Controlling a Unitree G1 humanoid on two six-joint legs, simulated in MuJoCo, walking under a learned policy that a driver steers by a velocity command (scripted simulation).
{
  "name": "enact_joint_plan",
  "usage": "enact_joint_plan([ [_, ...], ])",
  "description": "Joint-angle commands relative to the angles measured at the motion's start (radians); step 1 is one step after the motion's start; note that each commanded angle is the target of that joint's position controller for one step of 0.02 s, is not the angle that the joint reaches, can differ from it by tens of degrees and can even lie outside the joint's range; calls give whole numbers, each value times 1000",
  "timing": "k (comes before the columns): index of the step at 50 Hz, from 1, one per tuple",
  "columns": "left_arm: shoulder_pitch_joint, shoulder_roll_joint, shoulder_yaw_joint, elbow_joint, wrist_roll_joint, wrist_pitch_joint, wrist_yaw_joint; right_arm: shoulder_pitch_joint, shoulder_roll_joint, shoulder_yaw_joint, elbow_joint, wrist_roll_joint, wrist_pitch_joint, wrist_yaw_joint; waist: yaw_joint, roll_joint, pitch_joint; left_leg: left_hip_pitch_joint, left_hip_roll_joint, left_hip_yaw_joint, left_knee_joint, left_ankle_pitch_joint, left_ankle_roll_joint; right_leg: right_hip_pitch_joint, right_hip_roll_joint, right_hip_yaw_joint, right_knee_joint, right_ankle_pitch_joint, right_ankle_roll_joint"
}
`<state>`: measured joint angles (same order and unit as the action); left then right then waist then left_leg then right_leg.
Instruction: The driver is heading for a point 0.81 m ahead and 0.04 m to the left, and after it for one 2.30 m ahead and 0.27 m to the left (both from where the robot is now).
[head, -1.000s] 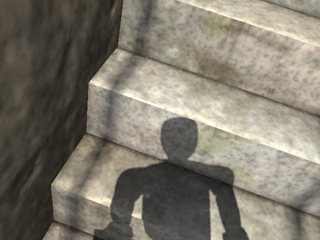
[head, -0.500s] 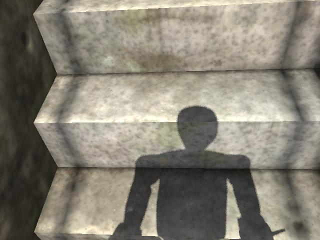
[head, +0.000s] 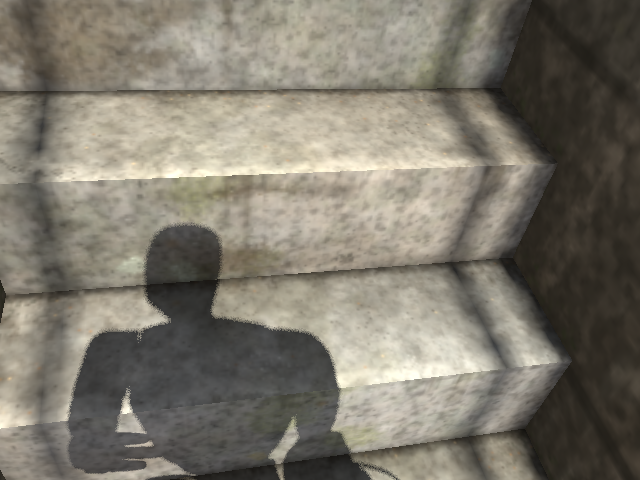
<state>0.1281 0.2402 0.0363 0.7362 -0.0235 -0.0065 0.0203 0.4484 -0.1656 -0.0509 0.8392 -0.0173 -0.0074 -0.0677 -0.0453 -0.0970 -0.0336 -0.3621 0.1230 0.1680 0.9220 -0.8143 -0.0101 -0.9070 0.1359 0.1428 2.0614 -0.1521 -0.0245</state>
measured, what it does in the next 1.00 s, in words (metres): climbs: right foot, then left foot 0.22 m higher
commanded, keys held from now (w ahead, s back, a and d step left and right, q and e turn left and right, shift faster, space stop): w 1.00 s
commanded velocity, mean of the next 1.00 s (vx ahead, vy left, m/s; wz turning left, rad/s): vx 0.50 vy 0.00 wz -0.03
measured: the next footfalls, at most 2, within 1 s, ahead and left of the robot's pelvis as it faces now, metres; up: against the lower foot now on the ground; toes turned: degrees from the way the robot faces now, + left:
right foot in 0.44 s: +0.18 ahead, -0.18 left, +0.00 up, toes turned -4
left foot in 0.98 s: +0.34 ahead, +0.09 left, +0.21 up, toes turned +5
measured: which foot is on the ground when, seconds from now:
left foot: down 0.00-0.46, up 0.48-0.96, down 0.98-1.00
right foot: up 0.00-0.42, down 0.44-0.98, up 1.00-1.00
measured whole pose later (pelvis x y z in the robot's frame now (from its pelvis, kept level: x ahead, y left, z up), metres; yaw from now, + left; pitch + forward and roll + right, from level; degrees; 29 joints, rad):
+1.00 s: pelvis +0.24 -0.03 +0.15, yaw +2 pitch +4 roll +6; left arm 0.37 0.18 0.03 1.01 -0.04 -0.05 0.01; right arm 0.00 -0.12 0.06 0.75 -0.03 0.01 -0.03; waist -0.03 -0.06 -0.05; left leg -0.80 -0.04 0.14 1.29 -0.60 0.10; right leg -0.19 -0.20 -0.07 0.46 0.29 -0.11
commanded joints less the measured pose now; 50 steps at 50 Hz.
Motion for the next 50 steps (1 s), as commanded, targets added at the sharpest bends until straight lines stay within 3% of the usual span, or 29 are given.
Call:
enact_joint_plan([
  [1,190,8,-9,-82,8,32,23,-222,-36,20,-133,3,-25,5,199,169,156,-96,124,-74,-512,666,-21,-55,-38,4,-112,77,33],
  [3,152,130,55,-94,8,36,54,-267,-71,28,-168,-33,-30,-4,195,241,102,-201,124,-34,-561,510,44,159,-35,-79,-207,271,129],
  [7,132,102,66,-74,22,53,64,-79,-71,15,-164,-37,-9,-16,78,245,155,150,168,-32,-613,628,153,9,-30,-99,-111,46,162],
  [10,112,124,83,-95,19,65,34,-48,-93,-5,-160,11,-2,-34,46,309,149,353,212,-58,-655,685,187,-29,-79,-128,-139,-118,172],
  [11,105,134,90,-103,19,63,32,-52,-106,-6,-164,-1,3,-43,49,328,148,363,224,-43,-661,660,182,0,-107,-122,-234,-119,172],
  [15,53,37,35,-91,61,61,1,-84,-164,-30,-137,-53,18,-49,48,317,173,461,227,-76,-699,599,172,68,-198,-196,-841,-91,152],
  [17,36,-6,8,-99,49,65,-12,-101,-180,-36,-106,-20,20,-37,59,326,196,434,229,-59,-763,693,192,170,-211,-300,-1092,-160,119],
  [18,118,-22,2,-98,54,66,-20,-204,-233,-48,-107,-7,19,-36,137,416,169,382,293,-63,-770,936,189,287,-261,-247,-1167,-181,73],
  [19,223,-14,1,-83,67,66,-25,-313,-271,-61,-96,-37,14,-24,185,395,120,359,350,-84,-740,1132,198,394,-310,-190,-1221,-157,-4],
  [20,392,50,27,-42,53,55,-22,-404,-264,-68,-113,-37,-2,-5,245,324,39,348,335,-68,-602,1273,210,558,-323,-173,-1342,-86,-75],
  [21,581,97,57,13,54,34,-21,-417,-205,-49,-128,15,-4,6,300,241,-19,320,224,-22,-382,1163,183,723,-272,-176,-1587,59,-134],
  [22,514,76,57,16,78,24,-18,-410,-109,-14,-164,39,-25,24,253,70,40,329,96,16,-123,1104,139,655,-180,-269,-1713,213,-152],
  [23,433,49,36,19,93,-7,-41,-448,2,31,-214,59,-26,36,196,-101,96,109,-81,15,333,500,102,670,-205,-188,-1673,439,-192],
  [24,335,177,49,-9,115,-39,-34,-257,67,36,-193,69,-44,23,27,-161,49,-181,-218,-149,822,317,4,746,-328,106,-1528,545,-273],
  [25,442,260,80,-15,118,-47,-30,-182,37,29,-167,71,-53,18,62,-157,-73,-383,-231,-320,1063,337,-7,810,-455,309,-1647,72,-312],
  [27,438,170,65,18,46,-48,-14,-324,37,64,-276,44,-93,48,68,33,9,-706,-139,-414,1138,608,17,763,-493,368,-1674,-423,-162],
  [29,443,118,55,42,61,-68,-8,-334,32,71,-241,9,-95,74,71,16,16,-777,-171,-403,1210,706,19,685,-519,329,-1704,-414,-156],
  [31,400,107,38,60,65,-84,-1,-263,-26,47,-174,28,-74,56,33,-1,29,-781,-197,-369,1332,745,14,595,-514,249,-1748,-381,-168],
  [34,458,72,30,136,86,-60,-9,-354,29,65,-133,34,-57,22,91,-50,41,-954,-222,-339,1559,702,41,672,-491,126,-1741,-222,-163],
  [37,493,39,29,199,66,-30,-15,-481,93,88,-157,43,-35,35,122,-87,120,-1150,-169,-332,1613,559,37,752,-493,-19,-1742,-57,-130],
  [41,378,72,18,181,70,-6,31,-646,114,122,-222,54,-33,36,96,-168,138,-916,-78,-159,1164,492,3,543,-439,-148,-1959,101,-151],
  [42,324,97,28,179,43,9,44,-686,164,163,-239,42,-19,45,69,-163,138,-771,16,-69,831,376,27,525,-438,-191,-2087,191,-148],
  [43,312,128,34,187,30,36,43,-607,177,173,-198,41,-13,57,36,-117,71,-529,-28,58,742,303,68,506,-417,-264,-2079,480,-163],
  [44,327,184,44,186,20,24,35,-512,111,145,-164,44,-12,62,11,-127,-13,-322,-105,141,697,241,91,553,-411,-272,-1994,1089,-192],
  [45,360,228,49,218,7,17,30,-414,62,128,-135,12,-7,62,-27,-145,-123,-230,-184,188,708,169,101,686,-437,-257,-1898,1718,-225],
  [46,330,244,52,223,-30,-2,32,-328,27,118,-130,-4,-1,52,-66,-213,-198,-199,-209,120,564,100,107,833,-471,-253,-1787,1989,-232],
  [47,426,176,41,247,-43,-19,19,-379,-2,108,-133,18,-14,44,4,-172,-232,-123,-222,31,380,123,140,812,-446,-205,-1658,2033,-236],
  [49,284,212,53,262,-32,-89,-17,-34,-84,55,-53,-33,38,20,-205,-124,-341,156,-187,-268,92,152,172,724,-437,-181,-1395,1616,-206],
  [50,121,77,22,222,5,-91,-40,127,-222,-6,51,-57,55,9,-234,224,-271,277,6,-736,-252,51,281,349,-236,-203,-954,670,-128],
])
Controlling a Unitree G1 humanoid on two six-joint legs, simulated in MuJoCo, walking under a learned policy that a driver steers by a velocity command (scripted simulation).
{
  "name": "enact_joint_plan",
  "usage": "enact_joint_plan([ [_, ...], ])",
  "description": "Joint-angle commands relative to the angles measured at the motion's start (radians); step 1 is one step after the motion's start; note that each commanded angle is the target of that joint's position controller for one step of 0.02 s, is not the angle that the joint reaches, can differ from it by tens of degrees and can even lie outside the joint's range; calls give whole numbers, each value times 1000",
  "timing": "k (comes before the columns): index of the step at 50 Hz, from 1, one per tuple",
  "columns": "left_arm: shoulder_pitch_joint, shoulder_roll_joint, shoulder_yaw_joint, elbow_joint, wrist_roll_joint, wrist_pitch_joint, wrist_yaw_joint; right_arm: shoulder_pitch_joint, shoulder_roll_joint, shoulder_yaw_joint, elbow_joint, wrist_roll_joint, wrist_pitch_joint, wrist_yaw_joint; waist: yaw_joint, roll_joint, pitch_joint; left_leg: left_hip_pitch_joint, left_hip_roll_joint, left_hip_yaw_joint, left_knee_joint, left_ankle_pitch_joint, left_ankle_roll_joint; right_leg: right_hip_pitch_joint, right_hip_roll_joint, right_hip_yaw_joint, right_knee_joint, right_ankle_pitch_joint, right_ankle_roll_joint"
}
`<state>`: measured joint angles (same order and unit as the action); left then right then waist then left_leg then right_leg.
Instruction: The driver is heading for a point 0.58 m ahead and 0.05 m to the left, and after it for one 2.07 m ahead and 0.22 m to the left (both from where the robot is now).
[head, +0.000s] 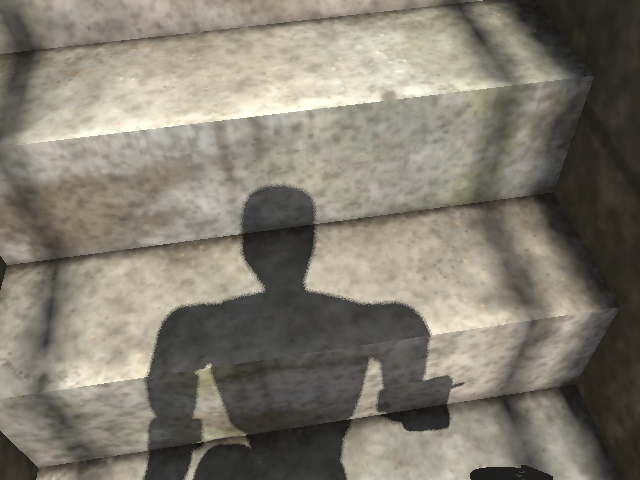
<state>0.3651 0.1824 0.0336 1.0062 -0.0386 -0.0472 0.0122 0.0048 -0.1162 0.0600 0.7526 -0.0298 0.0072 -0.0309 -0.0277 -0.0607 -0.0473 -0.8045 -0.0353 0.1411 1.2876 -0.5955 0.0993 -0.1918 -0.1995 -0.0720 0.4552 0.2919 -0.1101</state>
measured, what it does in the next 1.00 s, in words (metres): climbs: right foot 0.20 m higher, then left foot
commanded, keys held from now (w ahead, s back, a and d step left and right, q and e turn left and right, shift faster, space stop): w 0.46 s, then w+q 0.54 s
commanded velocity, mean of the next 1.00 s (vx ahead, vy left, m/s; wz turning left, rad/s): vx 0.40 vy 0.10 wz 0.20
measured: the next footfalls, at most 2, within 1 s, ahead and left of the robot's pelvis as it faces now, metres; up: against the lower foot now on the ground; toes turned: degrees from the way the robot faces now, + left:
right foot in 0.46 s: +0.20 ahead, -0.18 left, +0.20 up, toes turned -13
left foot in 0.80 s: +0.22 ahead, +0.13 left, +0.21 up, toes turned -2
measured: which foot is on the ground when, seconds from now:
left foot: down 0.00-0.54, up 0.56-0.78, down 0.80-1.00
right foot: up 0.00-0.44, down 0.46-0.84, up 0.86-1.00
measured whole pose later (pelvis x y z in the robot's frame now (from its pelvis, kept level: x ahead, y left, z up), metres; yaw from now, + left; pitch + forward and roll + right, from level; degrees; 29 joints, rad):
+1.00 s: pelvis +0.20 +0.03 +0.25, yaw +5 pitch +1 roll +1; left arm -0.17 0.14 -0.02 0.37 0.03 -0.04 -0.04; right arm 0.65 -0.15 -0.02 0.86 -0.01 -0.06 -0.04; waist -0.24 -0.09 -0.05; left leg -0.48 -0.12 -0.07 1.11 -0.89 0.08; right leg -0.88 0.00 0.00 2.12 -0.46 0.11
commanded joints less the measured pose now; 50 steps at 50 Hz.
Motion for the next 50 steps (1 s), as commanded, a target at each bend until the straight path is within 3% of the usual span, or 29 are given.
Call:
enact_joint_plan([
  [1,-194,16,15,-79,8,-64,-44,436,-317,-122,63,-91,35,-49,-190,363,-223,501,345,-1133,-952,-189,273,-489,312,323,1343,-341,18],
  [2,-254,-119,-13,-155,-1,-66,-46,336,-239,-110,46,-39,-1,-26,-118,269,-69,400,382,-1017,-846,-244,227,-745,315,371,1702,-423,5],
  [4,-264,-155,-58,-227,38,-72,-30,412,-126,-102,177,-3,-39,38,-71,112,53,395,304,-735,-764,-87,110,-947,306,308,1794,-407,-69],
  [6,-98,-119,-67,-194,35,-72,-16,325,-15,-79,218,-17,-48,72,44,88,104,278,261,-533,-782,59,48,-933,297,305,1764,-327,-61],
  [12,-116,-89,-66,-178,15,-4,52,364,-147,-102,228,-69,-55,61,70,188,104,251,258,-270,-902,207,72,-1029,284,175,1743,-242,84],
  [16,-357,-85,-65,-288,41,10,44,501,-86,-87,279,-21,-60,14,-32,262,111,557,307,-291,-971,418,111,-1275,195,115,1828,-408,131],
  [18,-376,-143,-86,-325,29,16,43,554,-158,-110,292,-11,-53,-28,-37,254,122,708,399,-342,-1022,408,108,-1398,128,173,1919,-569,157],
  [20,-286,-106,-73,-294,4,19,30,429,-140,-106,261,23,-20,-52,25,170,96,643,313,-159,-978,633,34,-1124,46,142,1578,-618,197],
  [22,-347,-65,-65,-304,42,40,19,350,-170,-118,227,47,21,-53,27,136,74,426,204,-36,-1034,770,79,-666,64,-114,1059,-438,177],
  [23,-417,-97,-67,-359,24,51,29,414,-232,-134,221,43,38,-52,-1,216,70,439,216,-85,-1072,931,116,-566,88,-139,970,-533,147],
  [25,-335,19,-28,-394,32,21,12,514,-261,-138,209,61,9,-22,36,100,-166,594,195,-111,-774,1498,100,-245,122,-35,705,-827,13],
  [27,102,174,46,-255,64,53,47,253,-346,-155,100,59,-53,33,302,107,-374,367,169,-121,-372,1428,-41,347,95,108,324,-462,-35],
  [28,-25,240,66,-254,71,59,51,361,-205,-134,80,57,-69,50,115,-282,-403,98,-13,-239,239,305,-129,484,-161,484,288,-282,-135],
  [29,-118,143,32,-295,117,41,47,447,-196,-139,68,66,-89,49,31,-324,-490,-43,-64,-421,700,136,-159,375,-200,548,382,-204,-148],
  [30,-220,44,14,-329,91,28,61,358,-221,-145,-6,67,-70,29,-5,-361,-352,-179,6,-440,906,-38,-177,181,-218,456,505,-189,-93],
  [31,-328,-81,-12,-330,78,3,71,349,-148,-127,-18,54,-43,23,-83,-232,-159,-83,119,-431,812,-60,-123,-202,-181,327,632,-349,24],
  [32,-284,-97,-16,-308,76,-11,72,280,-117,-107,-45,39,-23,41,-66,-39,-52,-38,92,-274,715,-9,-106,-298,-134,210,586,-431,42],
  [33,-325,-18,0,-302,88,-36,68,333,-70,-92,-57,50,5,50,-149,60,-19,-100,31,-166,784,33,-110,-242,-157,191,531,-460,38],
  [35,-403,114,36,-347,64,-49,73,368,-112,-102,-76,61,60,41,-203,-3,-40,-35,90,-219,632,175,-79,-265,-208,231,413,-632,57],
  [37,-488,226,71,-401,50,4,87,423,-214,-119,-111,17,87,37,-268,14,-75,217,125,-160,234,340,-73,-299,-165,112,368,-469,102],
  [39,-453,239,83,-418,47,50,71,391,-210,-119,-123,8,84,31,-236,-144,-115,288,115,-142,-12,150,-79,-156,-138,42,365,-424,134],
  [41,-510,183,70,-474,28,64,41,532,-239,-128,-76,-58,70,46,-293,-116,-135,395,87,-219,-322,70,26,-103,-64,-12,605,-129,170],
  [42,-631,94,39,-559,6,31,3,809,-243,-134,30,-63,30,31,-410,83,-74,558,145,-320,-575,400,100,-317,50,-85,1013,-254,223],
  [43,-603,-63,-7,-574,17,3,-32,766,-211,-116,87,-66,-1,27,-300,409,54,593,96,-290,-515,717,111,-617,186,-117,1458,-831,269],
  [44,-561,-126,-38,-616,39,-14,-39,640,-169,-89,21,-57,-24,15,-214,470,69,550,10,-305,-456,726,93,-802,205,-60,1728,-877,259],
  [45,-575,-99,-48,-645,74,-17,-64,590,-188,-104,-2,-41,-51,-9,-196,391,48,498,4,-467,-500,761,91,-829,235,5,1808,-843,215],
  [46,-733,-103,-65,-708,80,-31,-89,656,-186,-115,30,21,-91,-23,-246,198,113,472,61,-525,-538,682,79,-917,217,29,1844,-874,200],
  [47,-702,-124,-83,-754,97,-32,-85,614,-219,-113,1,20,-116,-16,-180,101,83,437,125,-767,-590,615,102,-936,206,113,1822,-805,210],
  [50,-512,27,-55,-766,51,2,-35,341,-234,-122,-93,44,-119,-24,22,-49,21,284,227,-897,-611,436,82,-804,154,240,1631,-695,217],
])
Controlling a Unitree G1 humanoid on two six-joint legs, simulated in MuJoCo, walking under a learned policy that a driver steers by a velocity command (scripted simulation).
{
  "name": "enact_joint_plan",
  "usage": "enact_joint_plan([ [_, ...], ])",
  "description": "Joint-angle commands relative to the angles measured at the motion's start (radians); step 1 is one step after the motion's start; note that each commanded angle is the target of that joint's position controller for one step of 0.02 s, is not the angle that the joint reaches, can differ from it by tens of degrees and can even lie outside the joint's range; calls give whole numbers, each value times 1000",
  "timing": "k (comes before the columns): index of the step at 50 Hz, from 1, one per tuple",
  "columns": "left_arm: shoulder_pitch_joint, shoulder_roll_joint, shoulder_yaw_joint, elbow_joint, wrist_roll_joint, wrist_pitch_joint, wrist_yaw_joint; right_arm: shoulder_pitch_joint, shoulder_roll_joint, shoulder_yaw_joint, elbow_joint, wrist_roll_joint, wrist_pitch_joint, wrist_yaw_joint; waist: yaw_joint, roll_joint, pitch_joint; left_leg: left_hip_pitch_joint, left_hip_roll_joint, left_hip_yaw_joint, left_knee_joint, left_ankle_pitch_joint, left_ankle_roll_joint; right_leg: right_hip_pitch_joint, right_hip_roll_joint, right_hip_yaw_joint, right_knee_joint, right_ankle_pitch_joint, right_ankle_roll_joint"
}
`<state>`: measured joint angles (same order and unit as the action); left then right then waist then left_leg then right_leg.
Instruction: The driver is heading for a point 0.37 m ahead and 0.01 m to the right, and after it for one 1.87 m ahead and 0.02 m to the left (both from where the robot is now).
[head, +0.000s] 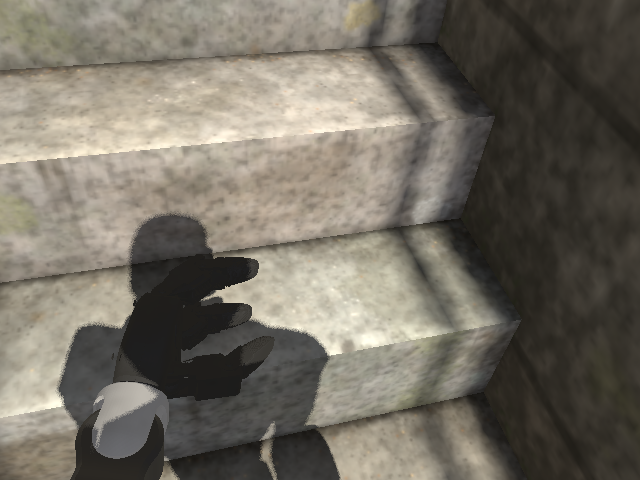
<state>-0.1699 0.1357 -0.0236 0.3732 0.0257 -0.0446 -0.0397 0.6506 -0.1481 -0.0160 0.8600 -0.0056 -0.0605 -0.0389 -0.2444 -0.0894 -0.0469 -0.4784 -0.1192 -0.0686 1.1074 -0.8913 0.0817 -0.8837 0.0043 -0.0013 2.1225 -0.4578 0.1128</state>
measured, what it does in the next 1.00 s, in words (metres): goes down, backwards, turning left: right foot, then left foot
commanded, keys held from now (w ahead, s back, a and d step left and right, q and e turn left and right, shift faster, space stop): w+q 0.22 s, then w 0.78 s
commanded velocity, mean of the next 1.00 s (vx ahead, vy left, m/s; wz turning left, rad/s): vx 0.48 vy -0.03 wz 0.25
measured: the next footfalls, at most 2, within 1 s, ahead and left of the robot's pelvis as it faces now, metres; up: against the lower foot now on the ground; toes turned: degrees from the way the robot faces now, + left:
right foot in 0.36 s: +0.01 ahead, -0.23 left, -0.01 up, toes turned +10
left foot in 0.52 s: +0.06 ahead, +0.02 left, +0.01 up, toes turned +16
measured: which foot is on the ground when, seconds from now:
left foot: down 0.00-0.34, up 0.36-0.50, down 0.52-0.82, up 0.84-1.00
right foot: up 0.00-0.34, down 0.36-0.52, up 0.54-0.86, down 0.88-1.00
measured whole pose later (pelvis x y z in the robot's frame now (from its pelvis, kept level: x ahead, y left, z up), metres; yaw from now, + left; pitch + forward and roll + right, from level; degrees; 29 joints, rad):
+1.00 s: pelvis -0.10 -0.07 -0.16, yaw +16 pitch +2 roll -8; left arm 0.48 0.25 0.07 0.93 0.04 -0.01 0.07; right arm 0.08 -0.05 0.08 0.49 0.07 -0.03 0.00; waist 0.11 0.04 0.03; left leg -1.21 0.08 -0.25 2.19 -0.45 -0.07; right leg -0.25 0.09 -0.23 0.73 -0.51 -0.06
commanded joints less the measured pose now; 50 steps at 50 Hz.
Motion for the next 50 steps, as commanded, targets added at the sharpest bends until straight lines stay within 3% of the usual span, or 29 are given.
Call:
enact_joint_plan([
  [1,0,54,-4,-170,-39,5,48,-284,-224,-55,-190,26,-54,-15,240,55,51,-84,325,-696,-472,784,93,-132,-57,195,-73,-53,-2],
  [3,-51,118,23,-163,-25,35,78,-231,-216,-76,-208,25,-42,-37,208,114,38,-38,287,-605,-420,902,61,-111,-51,166,-253,-66,-12],
  [7,-140,31,-6,-131,-4,65,73,-45,-208,-78,-171,-1,11,-89,135,190,-71,146,230,-491,-321,1046,-10,-127,-19,122,-357,-57,-1],
  [11,-227,-83,-40,-69,33,46,21,115,-77,-43,-81,28,-3,-56,41,299,-90,229,176,-418,-291,1032,2,-101,27,2,-520,-31,-27],
  [14,-13,5,-11,-19,35,15,42,-79,-145,-59,-127,6,-27,-43,159,283,-115,60,158,-394,-168,1138,15,81,20,31,-565,-117,-110],
  [16,377,70,22,96,55,34,37,-511,-164,-60,-237,13,-32,-35,494,268,-162,-370,4,-158,173,1398,-84,679,4,-25,-1075,-48,-209],
  [17,654,107,76,269,40,64,29,-638,-97,-38,-317,15,-45,-31,586,47,-134,-719,-72,-59,598,810,-118,1017,-57,21,-1315,419,-268],
  [18,604,63,81,342,40,70,20,-645,56,18,-371,-8,-40,-25,477,-101,-8,-835,-126,10,1014,367,-130,880,-118,57,-1455,451,-243],
  [19,382,67,66,286,34,38,16,-535,32,35,-428,-12,-34,-18,301,-149,61,-888,-35,-77,1059,267,-125,782,-169,91,-1383,566,-214],
  [21,-112,133,69,184,8,25,39,-165,-131,-20,-441,-18,33,6,-125,-199,-117,-410,130,-7,752,310,-164,466,-227,111,-1503,543,-189],
  [22,-140,346,116,200,-44,-5,65,46,-209,-34,-420,36,75,-4,-264,-332,-236,-73,241,18,448,302,-139,329,-378,389,-1628,376,-252],
  [23,-90,315,124,207,-70,-31,87,18,-200,-37,-373,53,92,-8,-171,-258,-208,-38,282,-52,418,263,-97,347,-437,443,-1578,254,-286],
  [25,0,250,111,213,-52,-18,99,-28,-157,-29,-304,21,118,9,-111,91,-69,164,248,37,-128,309,28,258,-298,215,-1328,137,-234],
  [27,7,98,77,137,-26,8,103,-58,-72,0,-219,-61,117,38,-57,478,38,267,191,4,-370,713,191,61,74,-145,-286,-169,-105],
  [28,79,71,73,87,-9,21,86,-205,-126,13,-271,-111,82,39,91,622,-25,146,151,-133,-226,984,190,-30,127,-101,93,-119,-77],
  [31,503,174,91,184,-9,77,65,-525,-121,39,-381,-82,10,7,369,243,-71,-156,294,-308,-326,730,146,156,107,-97,133,219,-74],
  [32,579,211,102,204,0,105,68,-615,-134,42,-406,-85,0,-16,421,192,-31,-369,326,-392,-394,442,152,269,79,-88,61,357,-73],
  [33,572,230,100,190,-7,147,77,-630,-146,43,-407,-48,0,-41,434,130,40,-510,326,-397,-388,381,120,371,62,-56,11,420,-78],
  [36,557,204,80,173,10,165,63,-619,-125,45,-354,-61,-21,-70,482,109,26,-450,245,-211,-246,339,49,396,52,-68,-421,354,-126],
  [38,675,171,70,260,4,157,62,-642,-113,38,-367,-67,-23,-81,490,77,25,-457,232,-123,-135,465,33,521,31,-96,-939,205,-165],
  [41,607,58,35,387,31,161,46,-620,-5,55,-409,34,24,-96,357,-24,129,-565,172,0,235,215,-2,662,-57,-122,-1707,596,-285],
  [42,531,17,26,415,30,141,35,-501,50,71,-397,20,36,-90,273,-132,70,-405,97,100,459,198,-8,621,-26,-220,-1863,630,-293],
  [44,612,68,49,497,16,50,42,-584,149,105,-471,29,31,-16,272,38,71,-732,75,-11,994,96,-7,801,-150,-13,-1804,660,-291],
  [45,579,158,65,488,50,14,42,-541,166,99,-467,54,-16,32,203,94,103,-1044,40,-74,1263,240,-66,907,-247,127,-1574,1033,-271],
  [46,588,271,102,472,14,-22,56,-341,129,87,-445,42,-34,56,124,81,-16,-1128,134,-246,1323,324,-86,1047,-415,270,-1567,964,-326],
  [47,637,397,147,458,-39,-17,81,-365,43,82,-477,58,-30,69,162,48,-113,-1245,229,-306,1249,305,-126,1229,-548,434,-1694,502,-424],
  [48,597,465,176,415,-1,-21,137,-598,-4,79,-535,100,2,65,235,27,-62,-1308,325,-356,1158,460,-172,1194,-701,768,-1904,81,-465],
  [49,630,416,168,392,27,-11,161,-757,-49,61,-523,96,30,47,316,264,-5,-1334,321,-333,1150,541,-198,1141,-633,795,-1926,-166,-467],
  [50,631,387,147,353,31,-13,161,-865,-71,53,-507,96,60,43,372,345,103,-1289,329,-315,1085,572,-218,1026,-608,766,-1890,-32,-480],
])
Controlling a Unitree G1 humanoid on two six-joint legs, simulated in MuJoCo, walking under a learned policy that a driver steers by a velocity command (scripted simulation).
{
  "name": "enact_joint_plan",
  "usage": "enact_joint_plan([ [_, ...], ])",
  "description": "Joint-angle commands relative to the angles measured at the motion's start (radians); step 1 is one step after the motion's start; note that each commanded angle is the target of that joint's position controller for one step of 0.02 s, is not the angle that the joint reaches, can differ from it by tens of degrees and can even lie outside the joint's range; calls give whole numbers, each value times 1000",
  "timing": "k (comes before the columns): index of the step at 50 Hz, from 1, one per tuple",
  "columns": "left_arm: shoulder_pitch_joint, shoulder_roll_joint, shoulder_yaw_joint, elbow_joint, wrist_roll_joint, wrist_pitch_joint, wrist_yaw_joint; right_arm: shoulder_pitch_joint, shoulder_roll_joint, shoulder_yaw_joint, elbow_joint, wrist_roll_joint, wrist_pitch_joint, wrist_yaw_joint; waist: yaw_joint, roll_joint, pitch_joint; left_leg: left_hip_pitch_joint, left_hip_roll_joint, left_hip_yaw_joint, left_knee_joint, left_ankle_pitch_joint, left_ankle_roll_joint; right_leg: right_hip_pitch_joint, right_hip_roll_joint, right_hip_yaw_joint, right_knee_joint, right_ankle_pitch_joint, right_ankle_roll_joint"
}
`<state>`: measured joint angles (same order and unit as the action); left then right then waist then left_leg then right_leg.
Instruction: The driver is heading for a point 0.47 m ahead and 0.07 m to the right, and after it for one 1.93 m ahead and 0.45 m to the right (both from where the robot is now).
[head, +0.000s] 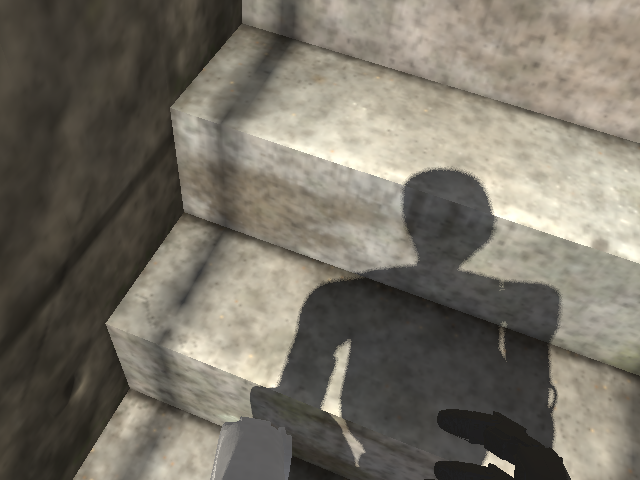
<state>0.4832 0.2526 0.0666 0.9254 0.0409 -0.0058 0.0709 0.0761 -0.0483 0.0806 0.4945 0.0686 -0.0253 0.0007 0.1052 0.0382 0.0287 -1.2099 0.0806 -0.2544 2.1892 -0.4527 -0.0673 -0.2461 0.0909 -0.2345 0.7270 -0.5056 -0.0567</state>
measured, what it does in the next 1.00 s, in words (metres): walks ahead, turning right: left foot, then right foot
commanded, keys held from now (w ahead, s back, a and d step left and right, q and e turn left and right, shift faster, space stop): w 0.10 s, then w+e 0.86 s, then w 0.04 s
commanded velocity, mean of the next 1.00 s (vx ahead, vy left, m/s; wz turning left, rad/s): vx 0.23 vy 0.00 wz -0.39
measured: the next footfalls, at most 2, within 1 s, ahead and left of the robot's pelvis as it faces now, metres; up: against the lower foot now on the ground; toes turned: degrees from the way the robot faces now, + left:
left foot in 0.18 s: +0.10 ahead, +0.28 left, +0.00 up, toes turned +7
right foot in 0.68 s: +0.01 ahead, -0.09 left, +0.00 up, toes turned -16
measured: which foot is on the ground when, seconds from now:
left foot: up 0.00-0.16, down 0.18-0.66, up 0.68-1.00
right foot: down 0.00-0.18, up 0.20-0.66, down 0.68-1.00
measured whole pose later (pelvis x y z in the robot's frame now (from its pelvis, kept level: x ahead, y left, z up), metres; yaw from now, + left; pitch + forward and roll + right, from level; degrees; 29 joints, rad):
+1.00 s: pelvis +0.09 +0.05 +0.07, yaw -22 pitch +7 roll +4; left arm 0.48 0.22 0.07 0.82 0.00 0.01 0.10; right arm -0.20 -0.11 0.10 0.32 -0.04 -0.05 0.00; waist 0.15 -0.03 0.04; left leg -1.06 0.01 0.08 1.96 -0.58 -0.07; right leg -0.18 -0.09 0.26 0.26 -0.14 -0.03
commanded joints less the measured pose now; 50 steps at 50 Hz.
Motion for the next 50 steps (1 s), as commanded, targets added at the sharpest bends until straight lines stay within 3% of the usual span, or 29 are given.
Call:
enact_joint_plan([
  [1,-25,246,46,-231,2,-51,49,-303,-169,-41,-135,3,45,-2,37,247,74,-489,144,-68,-71,119,-74,296,-622,910,-465,21,-303],
  [2,-153,99,-8,-271,-28,-38,54,-267,-186,-42,-123,-47,61,-13,-17,219,123,-213,198,-33,-346,182,-68,78,-467,675,-374,247,-237],
  [5,-179,116,-25,-279,-47,21,47,-130,-108,-22,-36,-23,77,-18,-65,0,76,635,138,333,-892,401,-2,-410,-290,328,-468,167,-191],
  [6,-47,108,-19,-238,-45,26,34,-89,-135,-40,-1,-43,61,-35,-13,-92,17,745,63,415,-1050,356,11,-291,-257,279,-437,204,-201],
  [7,-48,75,-28,-227,-9,38,24,12,-194,-86,41,-39,44,-28,-52,-99,-50,851,4,419,-1217,365,33,-146,-204,231,-186,575,-181],
  [8,-94,98,-26,-240,-27,6,-2,226,-226,-112,124,-71,-1,-9,-173,-11,-166,1025,-69,482,-1511,532,78,-27,-162,155,45,857,-119],
  [9,-211,91,-31,-273,-33,-29,-34,364,-222,-146,181,-86,2,2,-294,-81,-158,1255,-20,374,-1750,674,108,-176,-136,165,303,805,-53],
  [10,-261,10,-63,-301,-48,-75,-45,415,-284,-136,236,-129,11,-13,-268,116,-113,1284,127,181,-1754,1699,120,-341,-24,184,831,19,41],
  [11,33,-46,-43,-223,-77,-94,-43,458,-356,-144,224,-179,9,-29,-165,218,-332,1404,442,-166,-1543,2086,329,-536,74,513,1288,1,151],
  [13,-179,-43,-41,-323,-103,-70,-32,354,-397,-172,207,-155,22,-54,-133,163,-239,1326,450,-127,-1639,1214,376,-832,40,501,1727,73,159],
  [14,-246,-71,-55,-366,-68,-37,-35,296,-343,-163,200,-145,13,-71,-102,139,-176,1281,444,-91,-1700,928,345,-897,-13,479,1735,78,138],
  [18,-318,-97,-73,-446,-66,55,-71,165,-256,-132,217,-100,-26,-126,-21,97,43,895,379,133,-1886,204,230,-857,-80,429,1713,225,95],
  [19,-235,-109,-75,-394,-51,55,-49,68,-294,-133,200,-57,-22,-113,23,142,32,821,321,272,-1868,372,203,-722,-90,391,1527,283,101],
  [21,-323,-77,-68,-392,-58,57,-20,72,-326,-144,189,-106,-13,-99,-14,90,27,815,300,352,-1869,461,218,-701,-98,327,1383,360,101],
  [25,-479,-115,-87,-427,-43,69,-16,112,-381,-168,148,-105,19,-122,-60,124,-40,944,275,400,-1940,155,200,-638,-224,200,847,450,79],
  [26,-581,-141,-101,-470,-61,62,-13,303,-409,-192,190,-66,42,-123,-154,266,-14,1048,340,276,-2100,-33,252,-775,-188,209,868,-40,64],
  [27,-627,-130,-97,-489,-35,52,-28,374,-410,-203,215,-47,60,-140,-192,215,13,1216,313,297,-2036,-77,224,-883,-223,283,829,-232,56],
  [30,-561,-74,-61,-444,-20,24,-58,223,-424,-210,135,-73,64,-127,-166,89,-114,1130,338,377,-1965,424,222,-356,-144,111,278,82,60],
  [33,-306,18,-16,-379,13,-4,-102,146,-328,-173,87,7,51,-85,-57,85,-192,1266,200,384,-1427,879,47,-110,-128,302,-470,317,-64],
  [35,-187,186,-4,-315,32,18,-79,189,-160,-136,69,-123,-35,-39,-122,-557,-289,393,-35,408,-653,-208,-106,471,-323,375,56,2198,-44],
  [36,-43,206,26,-298,23,29,-65,199,-211,-124,121,-78,-79,-15,29,-378,-497,307,-47,291,-272,-166,-108,486,-511,597,-60,1994,-269],
  [37,50,220,44,-273,-1,19,-61,85,-210,-126,107,-49,-79,-16,106,-357,-441,164,-45,245,-115,-151,-100,467,-531,844,-258,1267,-381],
  [38,43,196,46,-224,-40,22,-47,-74,-164,-104,52,-29,-72,-20,96,-337,-211,-98,-40,282,-3,-128,-92,527,-472,802,-316,938,-351],
  [40,-44,142,30,-250,-18,-17,-11,-249,-157,-66,-95,-58,-70,-24,80,-347,-40,-280,-40,220,240,-207,-84,464,-457,822,-323,913,-298],
  [43,-157,88,10,-249,14,-31,40,-105,-154,-55,-127,-84,-27,-25,-52,-279,-64,-289,-79,153,653,-265,-54,364,-536,749,-357,1137,-254],
  [46,147,97,33,-141,-15,-20,21,-445,-73,14,-301,-127,-61,-34,126,-95,-142,-398,-54,279,350,-312,-45,710,-365,715,-269,1427,-212],
  [48,-23,95,39,-183,-65,-9,40,-364,-16,54,-324,-115,-61,12,-25,-54,-130,26,13,274,-346,-206,1,266,-293,642,-434,1157,-134],
  [49,-280,116,32,-259,-49,7,49,-289,-76,32,-306,-120,-38,29,-153,-93,-143,585,-76,386,-760,-7,36,-161,-192,466,-536,1334,-88],
  [50,-206,227,72,-262,-65,9,30,-243,-132,-13,-284,-103,-11,-5,-130,-275,-186,806,-147,423,-914,-29,50,-233,-216,567,-601,1373,-107],
])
